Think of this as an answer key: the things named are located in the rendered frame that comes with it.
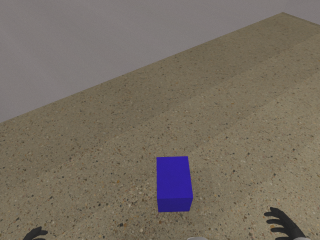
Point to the carton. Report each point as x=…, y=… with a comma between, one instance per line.
x=174, y=187

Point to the robot left hand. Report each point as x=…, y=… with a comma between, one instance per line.
x=34, y=233

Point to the robot right hand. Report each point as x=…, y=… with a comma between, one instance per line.
x=289, y=227

